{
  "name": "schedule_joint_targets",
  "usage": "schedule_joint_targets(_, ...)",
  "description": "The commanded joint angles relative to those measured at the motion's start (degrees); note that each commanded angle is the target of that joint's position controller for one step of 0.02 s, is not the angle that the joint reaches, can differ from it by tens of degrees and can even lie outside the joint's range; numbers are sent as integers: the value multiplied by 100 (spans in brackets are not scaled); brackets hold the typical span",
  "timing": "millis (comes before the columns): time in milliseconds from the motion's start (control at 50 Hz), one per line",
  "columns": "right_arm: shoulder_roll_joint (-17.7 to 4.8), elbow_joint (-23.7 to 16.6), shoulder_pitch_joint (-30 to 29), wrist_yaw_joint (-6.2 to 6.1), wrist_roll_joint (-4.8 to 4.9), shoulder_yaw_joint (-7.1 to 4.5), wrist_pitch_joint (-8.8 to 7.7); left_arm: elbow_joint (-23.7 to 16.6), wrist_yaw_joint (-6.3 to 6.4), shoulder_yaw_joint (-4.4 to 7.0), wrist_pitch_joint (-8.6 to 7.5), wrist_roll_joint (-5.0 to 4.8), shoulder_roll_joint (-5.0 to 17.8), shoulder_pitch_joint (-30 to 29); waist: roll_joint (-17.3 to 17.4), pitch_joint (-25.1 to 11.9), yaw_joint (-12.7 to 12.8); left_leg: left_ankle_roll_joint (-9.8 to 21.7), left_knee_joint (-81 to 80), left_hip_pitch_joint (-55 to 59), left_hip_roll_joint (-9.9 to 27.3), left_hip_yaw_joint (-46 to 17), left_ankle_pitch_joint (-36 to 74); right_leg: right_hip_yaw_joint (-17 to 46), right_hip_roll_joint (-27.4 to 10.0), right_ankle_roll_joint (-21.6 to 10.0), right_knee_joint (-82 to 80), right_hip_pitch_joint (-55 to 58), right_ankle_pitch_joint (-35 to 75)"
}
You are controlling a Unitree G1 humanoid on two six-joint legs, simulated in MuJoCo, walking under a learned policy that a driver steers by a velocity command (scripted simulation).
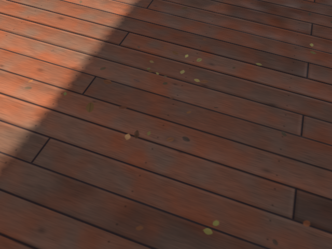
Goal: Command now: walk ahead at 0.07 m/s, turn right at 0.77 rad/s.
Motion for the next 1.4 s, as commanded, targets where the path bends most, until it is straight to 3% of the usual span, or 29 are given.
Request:
schedule_joint_targets(20, -691, -450, -205, -67, -10, -261, -114, -286, -55, 184, 116, -8, 523, 453, 976, -539, -82, 1008, -1337, 733, 1509, -854, 2086, -212, -352, 225, 1225, -427, 170)
schedule_joint_targets(140, -919, -288, 310, 16, -61, -461, -144, -824, -279, 37, 226, -113, 208, -513, 1155, -712, -450, 849, -1055, 1122, 1678, -27, 1852, -439, -602, 199, -483, 46, 328)
schedule_joint_targets(240, -1288, -230, 495, 203, 25, -677, -118, -1086, -330, 76, 218, -149, 356, -724, 1231, -825, -440, 422, -292, 919, 1896, 466, 1468, -934, -370, -110, -2230, 1151, 560)
schedule_joint_targets(260, -1277, -190, 576, 230, 68, -703, -92, -998, -290, 104, 173, -102, 413, -486, 912, -857, -282, 99, 238, 554, 1778, 722, 952, -823, -277, -204, -2919, 1711, 1085)
schedule_joint_targets(280, -1154, -168, 819, 270, 66, -699, -53, -891, -201, 211, 94, -6, 836, -123, -211, -739, -131, -332, 1481, -423, 1372, 1109, -297, 411, -900, -409, -3819, 2410, 1564)
schedule_joint_targets(300, -697, -756, 478, 255, 62, -545, 26, -1033, -140, 465, 51, -26, 1965, 0, -2026, -475, -165, -805, 2586, -2255, 267, 988, -2801, 3105, -2595, -1301, -3934, 2558, 3925)
schedule_joint_targets(320, -940, -737, -6, 164, -76, -555, 116, -1028, -93, 475, 48, -34, 1662, 314, -913, -727, 272, -735, 3393, -2312, 365, -38, -2720, 2683, -2562, -1730, -3724, 2669, 4447)
schedule_joint_targets(360, -916, -468, 323, 161, 100, -555, 105, -1058, 17, 242, 80, -17, 1098, -488, -571, -481, -251, -582, 3379, -2026, 469, -289, -1540, 1578, -1856, -1453, -3686, 2198, 3981)
schedule_joint_targets(400, -1110, -191, 697, 167, -15, -618, 87, -1134, 69, 110, 69, -105, 758, -1011, -671, -646, -481, -554, 3403, -1579, 338, -128, -977, 1075, -1408, -1262, -3618, 2069, 4445)
schedule_joint_targets(600, -841, 19, 651, 189, 68, -488, 220, -729, 43, -34, -54, -9, 674, -629, -477, -478, -256, -301, 1577, -596, 79, -140, -1077, 1398, -1497, -1367, -3689, 1960, 3561)
schedule_joint_targets(640, -898, 37, 696, 256, -8, -488, 161, -576, 0, -7, -49, 31, 758, -313, -559, -600, -134, -189, 1261, -313, -26, 5, -1276, 1842, -1440, -1462, -4175, 1806, 177)
schedule_joint_targets(680, -914, 30, 626, 334, 4, -496, 89, -536, -62, -16, -60, 53, 782, -431, -623, -124, -232, -36, 832, -28, -102, 108, -1487, 2325, -1520, -1470, -4523, 1208, -1420)
schedule_joint_targets(740, -840, 546, 1989, 247, -44, -487, -195, -643, -17, -64, -185, -32, 547, -1093, 325, 66, -1158, 376, -1016, 2371, 152, -337, -1220, 1734, -891, -1011, -3409, -663, -1463)
schedule_joint_targets(760, -1251, 686, 2704, 180, -119, -541, -308, -789, -10, -215, -296, -33, -56, -1255, 1559, -212, -1366, 573, -1971, 3037, 1609, -2173, -2900, 587, -164, -667, -1301, -1254, -902)
schedule_joint_targets(780, -1653, 711, 2461, 202, -70, -672, -349, -1022, -19, -180, -383, 6, 202, -1663, 1350, 501, -1229, 1076, -2572, 2434, 2291, -4038, -4021, 328, 187, -618, -566, -2444, -117)
schedule_joint_targets(800, -1463, 684, 2162, 218, 1, -655, -373, -1000, -52, -121, -442, 55, 389, -1699, 707, 725, -985, 1130, -2524, 2181, 2232, -3805, -3937, 739, -203, -608, -123, -2577, 519)
schedule_joint_targets(860, -1100, 550, 1519, 269, 93, -560, -515, -579, -253, -65, -480, 94, 503, -1069, 723, 137, -550, 739, -2536, 2060, 1409, -2304, -2495, 302, -478, -316, 139, -1984, 1477)
schedule_joint_targets(1000, -925, 1005, 2301, 321, 115, -540, -659, -799, -333, -197, -394, 93, 170, -2094, 711, 439, -874, 871, -3011, 1918, 1012, -1156, -965, -457, -811, -37, -677, -2162, 2379)
schedule_joint_targets(1120, -1063, 1345, 2539, 247, 75, -536, -686, -1098, -367, -283, -467, 79, 159, -2784, 734, 630, -927, 877, -3020, 2403, 1363, -785, 1368, -739, -739, -410, -2058, -1334, 2232)
schedule_joint_targets(1160, -1310, 1398, 2320, 216, 66, -574, -666, -982, -253, -244, -501, 81, 261, -2178, 912, 171, -503, 761, -2029, 2376, 1377, -602, 4152, -844, -341, -591, -2266, -101, 1572)
schedule_joint_targets(1180, -1474, 1443, 2254, 210, 44, -608, -653, -759, -149, -151, -535, 64, 460, -1297, 985, -375, -52, 709, -954, 2163, 1382, -552, 5419, -833, -103, -676, -2220, 1051, 1222)
schedule_joint_targets(1200, -1552, 1396, 1967, 214, 67, -629, -641, -327, -41, -39, -593, 68, 688, 120, 805, -1082, 667, 601, 614, 1288, 1117, -395, 4979, -648, -199, -733, -2449, 2856, 1349)
schedule_joint_targets(1220, -995, 1187, 2198, 272, 148, -488, -670, -147, 81, 142, -639, 251, 1306, 943, -130, -1997, 771, 545, 2728, -392, 559, -214, 2751, 905, -1554, -822, -2764, 4714, -803)
schedule_joint_targets(1240, -273, 934, 2426, 325, 262, -341, -704, -150, 51, 213, -678, 349, 1684, 1124, -1523, -2817, 419, 545, 4420, -1727, -218, -564, -1609, 3808, -3044, -981, -3930, 5291, -3481)
schedule_joint_targets(1260, -820, 907, 1738, 310, 257, -482, -666, -161, 21, 122, -687, 270, 1232, 563, -852, -2013, 350, 684, 4920, -2109, -28, -873, -1030, 4196, -2877, -781, -4562, 4347, -3309)
schedule_joint_targets(1280, -903, 820, 1425, 332, 234, -526, -636, -117, 24, 40, -709, 234, 859, 142, -408, -1154, 116, 681, 4853, -2250, 310, -735, -447, 3074, -2722, -702, -4418, 3563, -2181)
schedule_joint_targets(1300, -808, 877, 1356, 388, 200, -497, -605, -84, 15, -11, -746, 214, 594, -113, -121, -793, -58, 635, 4574, -2074, 538, -673, -129, 2238, -2505, -677, -4484, 2941, -1002)
schedule_joint_targets(1360, -444, 879, 1389, 533, 53, -468, -335, 182, 33, -146, -838, 82, 102, -106, -393, -251, -446, 462, 4428, -1893, 801, -550, -16, 686, -2107, -466, -4831, 2035, 136)
schedule_joint_targets(1400, -318, 685, 952, 602, 38, -440, -195, 347, 0, -157, -932, -20, 27, -10, -300, 98, -522, 396, 4420, -2352, 882, -426, 291, -60, -2040, -356, -5023, 1925, 857)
